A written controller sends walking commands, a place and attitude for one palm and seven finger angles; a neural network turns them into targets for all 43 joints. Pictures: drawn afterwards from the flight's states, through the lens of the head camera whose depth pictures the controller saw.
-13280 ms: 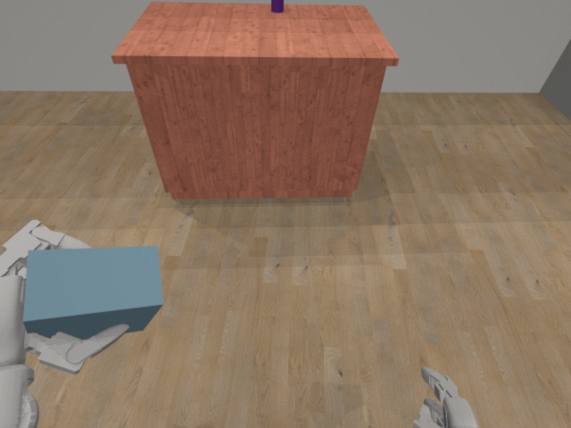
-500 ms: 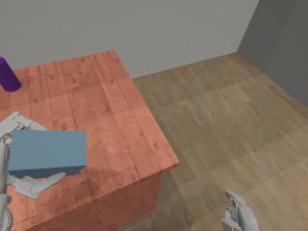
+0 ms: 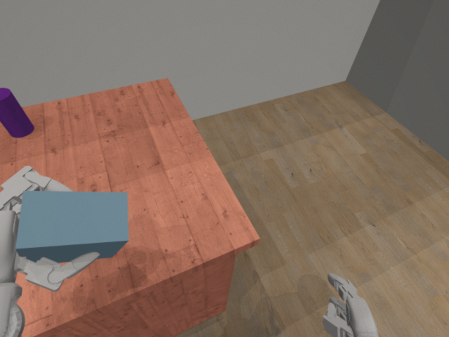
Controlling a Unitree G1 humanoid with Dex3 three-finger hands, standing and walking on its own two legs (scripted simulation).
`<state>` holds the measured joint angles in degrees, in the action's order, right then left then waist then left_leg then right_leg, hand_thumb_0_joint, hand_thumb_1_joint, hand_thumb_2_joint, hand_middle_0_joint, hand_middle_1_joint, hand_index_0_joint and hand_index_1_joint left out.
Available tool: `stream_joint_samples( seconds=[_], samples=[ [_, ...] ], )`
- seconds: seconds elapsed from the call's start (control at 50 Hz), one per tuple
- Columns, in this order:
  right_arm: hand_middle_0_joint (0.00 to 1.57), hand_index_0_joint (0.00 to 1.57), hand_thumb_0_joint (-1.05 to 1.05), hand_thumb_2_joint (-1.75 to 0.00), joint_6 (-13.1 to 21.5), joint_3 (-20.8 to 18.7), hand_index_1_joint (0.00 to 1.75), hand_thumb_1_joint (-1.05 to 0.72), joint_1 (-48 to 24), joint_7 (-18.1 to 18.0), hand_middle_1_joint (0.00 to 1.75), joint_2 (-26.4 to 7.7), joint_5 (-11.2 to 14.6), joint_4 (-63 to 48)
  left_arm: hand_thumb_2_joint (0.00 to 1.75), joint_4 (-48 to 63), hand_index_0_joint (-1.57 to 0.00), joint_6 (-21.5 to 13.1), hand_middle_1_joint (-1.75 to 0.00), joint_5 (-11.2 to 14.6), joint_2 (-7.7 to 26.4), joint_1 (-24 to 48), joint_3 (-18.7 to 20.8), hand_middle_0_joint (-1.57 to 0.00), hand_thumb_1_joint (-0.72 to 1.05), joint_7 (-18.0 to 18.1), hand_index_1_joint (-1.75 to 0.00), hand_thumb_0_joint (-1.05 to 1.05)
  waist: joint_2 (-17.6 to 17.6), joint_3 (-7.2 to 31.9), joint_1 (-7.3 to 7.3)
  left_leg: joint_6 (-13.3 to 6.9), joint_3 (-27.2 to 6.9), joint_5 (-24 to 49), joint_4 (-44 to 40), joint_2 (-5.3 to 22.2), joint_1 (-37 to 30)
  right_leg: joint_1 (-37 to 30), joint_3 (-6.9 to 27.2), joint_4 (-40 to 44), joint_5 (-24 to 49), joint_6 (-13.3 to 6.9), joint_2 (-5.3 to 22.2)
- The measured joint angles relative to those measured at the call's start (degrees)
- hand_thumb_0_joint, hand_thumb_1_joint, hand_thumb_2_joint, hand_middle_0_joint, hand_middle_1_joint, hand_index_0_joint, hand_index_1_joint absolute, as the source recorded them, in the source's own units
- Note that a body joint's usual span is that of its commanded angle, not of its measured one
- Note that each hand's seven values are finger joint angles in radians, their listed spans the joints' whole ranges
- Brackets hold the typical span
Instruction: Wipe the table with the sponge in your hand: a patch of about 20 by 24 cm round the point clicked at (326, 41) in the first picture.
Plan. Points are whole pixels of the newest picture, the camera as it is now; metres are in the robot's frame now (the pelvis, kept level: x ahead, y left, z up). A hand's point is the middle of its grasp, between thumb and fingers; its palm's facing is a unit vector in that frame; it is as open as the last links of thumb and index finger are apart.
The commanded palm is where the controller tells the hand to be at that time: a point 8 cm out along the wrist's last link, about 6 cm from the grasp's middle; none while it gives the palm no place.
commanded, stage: turn the palm down, sponge in hand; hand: left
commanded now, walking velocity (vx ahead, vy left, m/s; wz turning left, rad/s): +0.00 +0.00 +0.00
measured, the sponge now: (89, 229) +0.23 +0.21 +0.13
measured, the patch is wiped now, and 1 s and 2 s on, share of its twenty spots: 0.00 0.00 0.00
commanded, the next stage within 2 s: none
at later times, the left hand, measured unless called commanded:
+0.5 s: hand (43, 228) +0.21 +0.25 +0.16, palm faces +0.44 -0.61 -0.67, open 10.6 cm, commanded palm +0.16 +0.27 +0.19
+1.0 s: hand (59, 223) +0.22 +0.24 +0.15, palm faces +0.25 -0.41 -0.88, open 10.6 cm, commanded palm +0.18 +0.25 +0.21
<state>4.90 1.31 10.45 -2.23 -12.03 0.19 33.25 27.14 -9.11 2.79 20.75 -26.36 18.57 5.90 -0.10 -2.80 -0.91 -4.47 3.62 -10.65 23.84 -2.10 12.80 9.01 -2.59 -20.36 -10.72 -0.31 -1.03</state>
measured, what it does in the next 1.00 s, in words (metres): shifts its weight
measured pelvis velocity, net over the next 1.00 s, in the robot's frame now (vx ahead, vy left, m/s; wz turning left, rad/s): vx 0.01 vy -0.05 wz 0.02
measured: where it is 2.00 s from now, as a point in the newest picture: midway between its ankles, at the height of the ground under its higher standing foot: outside the picture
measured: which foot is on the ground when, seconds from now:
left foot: down 0.00-1.00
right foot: down 0.00-1.00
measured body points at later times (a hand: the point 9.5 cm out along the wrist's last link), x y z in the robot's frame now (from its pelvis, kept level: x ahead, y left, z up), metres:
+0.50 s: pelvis -0.01 -0.05 -0.01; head +0.00 -0.06 +0.44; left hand +0.18 +0.28 +0.20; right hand +0.22 -0.25 -0.10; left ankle +0.03 +0.06 -0.74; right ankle +0.00 -0.12 -0.74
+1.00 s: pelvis +0.01 -0.05 -0.01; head +0.01 -0.09 +0.44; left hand +0.20 +0.26 +0.20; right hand +0.22 -0.29 -0.11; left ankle +0.03 +0.06 -0.74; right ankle +0.00 -0.12 -0.74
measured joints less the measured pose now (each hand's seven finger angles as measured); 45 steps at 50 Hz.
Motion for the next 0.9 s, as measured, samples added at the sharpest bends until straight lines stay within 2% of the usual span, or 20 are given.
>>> stream_joint_samples(
  seconds=[0.02,0.04,0.06,0.08,0.1,0.16,0.2,0.24,0.28,0.32,0.36,0.42,0.46,0.5,0.58,0.62,0.68,0.74,0.78,0.9],
  samples=[
    [0.20,0.20,0.01,-0.90,-0.04,-0.03,0.30,-0.91,0.06,-0.01,0.30,-0.03,0.03,0.02,1.02,0.05,-0.67,0.02,-1.38,0.07,0.01,-0.08,-0.03,-0.65,-0.52,-0.01,-1.37,-0.01,-0.02,0.03,0.06,0.01,-0.03,-0.07,0.07,0.05,0.02,-0.04,-0.02,0.06,-0.01,-0.03,-0.05],
    [0.20,0.20,0.01,-0.90,-0.56,1.17,0.30,-0.91,1.49,-1.72,0.30,-0.83,1.09,-1.99,1.02,-0.71,-0.67,-0.04,-1.38,-0.79,2.49,2.49,-0.86,-0.65,-0.53,-0.36,-1.37,-0.01,-0.28,-0.69,-0.32,-0.05,-0.71,-0.26,0.78,0.02,0.19,-0.25,-0.17,-0.51,-0.55,0.43,-0.33],
    [0.20,0.20,0.01,-0.90,0.06,1.52,0.30,-0.91,2.82,-2.53,0.30,-1.16,0.48,-2.76,1.02,-2.61,-0.67,0.17,-1.38,-3.25,5.95,7.40,-0.98,-0.66,-0.53,-1.82,-1.37,-0.01,-0.11,-1.17,-1.24,0.02,-1.45,-0.46,1.72,-0.39,0.71,0.35,0.19,-2.41,-1.32,-0.14,-0.46],
    [0.20,0.20,0.01,-0.90,0.55,1.48,0.30,-0.91,3.17,-2.09,0.30,-1.21,-0.34,-2.00,1.02,-5.34,-0.67,1.06,-1.38,-4.10,8.47,12.44,-0.75,-0.66,-0.53,-2.93,-1.37,-0.01,0.29,-1.10,-1.91,0.30,-1.95,-0.56,2.41,-0.98,1.31,1.23,0.12,-4.26,-2.61,-0.73,-0.06],
    [0.20,0.20,0.01,-0.90,0.57,1.58,0.30,-0.91,2.68,-1.08,0.30,-1.31,-0.86,-0.50,1.02,-7.66,-0.67,3.01,-1.38,-3.50,9.53,16.35,0.11,-0.66,-0.53,-3.95,-1.37,-0.01,0.55,-0.75,-2.30,0.63,-2.11,-0.56,2.67,-1.33,1.60,1.97,0.05,-5.60,-3.41,-0.86,0.30],
    [0.20,0.20,0.01,-0.90,-0.52,1.77,0.30,-0.91,0.14,1.31,0.30,-1.72,-0.73,3.03,1.02,-10.54,-0.67,10.56,-1.38,-0.14,8.03,20.55,3.75,-0.66,-0.53,-5.37,-1.37,-0.01,0.07,0.59,-2.41,1.07,-1.25,-0.58,2.34,-1.23,1.06,2.37,0.98,-6.64,-3.68,-0.74,0.26],
    [0.20,0.21,0.01,-0.90,-1.27,1.51,0.30,-0.90,-1.00,2.32,0.30,-2.16,-0.47,3.15,1.02,-8.97,-0.67,14.26,-1.38,-1.79,6.26,18.25,3.67,-0.66,-0.53,-5.63,-1.37,-0.01,-0.91,1.29,-1.95,0.90,-0.73,-0.73,2.26,-0.94,0.85,2.37,1.51,-6.64,-3.67,-0.99,-0.03],
    [0.20,0.21,0.01,-0.90,-1.99,1.29,0.30,-0.90,-2.00,2.70,0.30,-2.50,-0.46,2.30,1.02,-5.98,-0.67,15.74,-1.38,-4.78,5.34,13.54,1.35,-0.66,-0.53,-5.89,-1.37,-0.01,-1.70,1.49,-1.33,0.81,-0.48,-0.88,2.50,-0.74,1.05,2.71,1.75,-6.97,-3.76,-1.15,-0.22],
    [0.20,0.21,0.01,-0.90,-2.45,0.98,0.30,-0.91,-2.83,2.40,0.30,-2.46,-0.75,1.50,1.02,-3.17,-0.67,15.38,-1.38,-6.27,5.24,8.82,-1.48,-0.66,-0.53,-6.26,-1.37,-0.01,-2.03,1.53,-0.99,0.95,-0.49,-1.04,2.97,-0.54,1.59,3.29,1.72,-7.51,-3.96,-1.34,-0.41],
    [0.20,0.21,0.01,-0.90,-2.59,0.60,0.30,-0.91,-3.27,1.69,0.30,-2.05,-1.11,1.23,1.02,-1.45,-0.67,13.34,-1.37,-6.61,6.04,5.53,-3.46,-0.66,-0.53,-5.90,-1.37,-0.01,-1.82,1.59,-1.16,1.30,-0.80,-1.22,3.61,-0.29,2.19,3.80,1.38,-8.13,-4.27,-1.68,-0.64],
    [0.20,0.20,0.01,-0.90,-2.69,0.27,0.30,-0.91,-3.36,1.02,0.30,-1.65,-1.16,1.41,1.02,-0.63,-0.67,11.28,-1.37,-7.30,7.67,4.17,-4.09,-0.66,-0.53,-4.36,-1.37,-0.01,-1.52,1.56,-1.88,1.80,-1.37,-1.52,4.42,0.09,2.66,3.94,0.80,-8.50,-4.54,-2.18,-1.04],
    [0.20,0.20,0.01,-0.90,-2.77,-0.07,0.30,-0.91,-3.44,0.27,0.30,-1.50,-1.00,2.71,1.02,-2.37,-0.68,9.50,-1.37,-8.74,9.20,6.35,-3.04,-0.66,-0.53,-1.22,-1.36,-0.01,-1.65,1.50,-2.96,2.54,-2.78,-1.93,5.73,0.51,3.22,3.69,-0.63,-8.81,-4.90,-2.93,-1.51],
    [0.20,0.20,0.01,-0.90,-3.31,0.00,0.30,-0.91,-3.67,-0.29,0.30,-1.73,-0.67,3.76,1.02,-4.86,-0.68,10.88,-1.37,-9.65,9.75,9.23,-1.67,-0.66,-0.53,-0.19,-1.36,-0.01,-2.21,1.51,-3.58,2.97,-3.56,-2.14,6.35,0.78,3.31,3.32,-1.39,-8.80,-5.03,-3.36,-1.82],
    [0.20,0.20,0.01,-0.90,-3.95,0.18,0.30,-0.91,-3.88,-0.98,0.30,-2.03,-0.24,4.52,1.02,-7.40,-0.68,13.74,-1.37,-10.37,10.08,11.81,-0.56,-0.66,-0.53,-0.52,-1.36,-0.01,-2.95,1.68,-4.01,3.31,-3.99,-2.23,6.53,1.03,3.08,2.86,-1.79,-8.61,-5.05,-3.70,-2.11],
    [0.20,0.20,0.01,-0.90,-4.30,0.52,0.30,-0.91,-4.14,-2.40,0.30,-2.62,0.80,4.37,1.02,-9.92,-0.68,18.71,-1.37,-12.18,10.81,13.41,-0.61,-0.66,-0.53,-4.23,-1.36,-0.01,-4.41,1.81,-4.10,3.78,-3.91,-2.35,6.31,1.53,2.25,2.12,-1.65,-8.28,-5.02,-4.13,-2.62],
    [0.20,0.20,0.01,-0.90,-4.20,0.46,0.30,-0.91,-4.10,-2.93,0.30,-2.62,0.94,3.79,1.02,-9.40,-0.68,19.06,-1.37,-12.89,11.46,12.44,-1.48,-0.66,-0.53,-6.59,-1.36,-0.01,-4.64,1.94,-3.84,3.96,-3.67,-2.45,6.18,1.75,2.08,2.13,-1.39,-8.34,-5.10,-4.24,-2.82],
    [0.20,0.20,0.01,-0.90,-3.97,-0.07,0.30,-0.91,-3.93,-3.24,0.30,-2.53,0.96,3.07,1.02,-7.30,-0.68,17.44,-1.37,-13.46,12.75,10.59,-2.72,-0.66,-0.53,-8.42,-1.36,-0.01,-4.58,1.96,-3.61,4.25,-3.25,-2.84,6.41,2.17,2.05,2.28,-0.95,-8.57,-5.31,-4.51,-3.21],
    [0.20,0.20,0.01,-0.90,-4.12,-0.74,0.30,-0.91,-3.43,-2.99,0.30,-2.38,0.86,2.58,1.02,-4.40,-0.68,15.11,-1.37,-13.85,13.91,8.20,-2.46,-0.66,-0.53,-7.70,-1.36,-0.01,-4.03,2.44,-3.47,4.47,-2.73,-3.37,6.78,2.44,2.34,2.93,-0.42,-9.29,-5.78,-4.72,-3.43],
    [0.20,0.20,0.01,-0.90,-4.68,-1.16,0.30,-0.91,-2.96,-2.80,0.30,-2.55,1.07,2.40,1.02,-3.19,-0.68,14.99,-1.37,-14.28,14.72,7.36,-1.88,-0.66,-0.53,-6.49,-1.36,-0.01,-3.82,2.75,-3.47,4.55,-2.53,-3.72,7.07,2.53,2.53,3.24,-0.22,-9.72,-6.13,-4.79,-3.51],
    [0.20,0.20,0.01,-0.90,-6.86,-1.77,0.30,-0.91,-2.05,-3.00,0.30,-3.97,1.99,2.45,1.02,-3.07,-0.68,20.63,-1.36,-17.24,15.92,7.42,-0.49,-0.66,-0.53,-4.28,-1.36,-0.01,-4.22,3.51,-3.63,4.31,-2.24,-4.35,7.66,2.25,2.98,3.95,0.04,-10.82,-6.96,-4.59,-3.21]
  ],
)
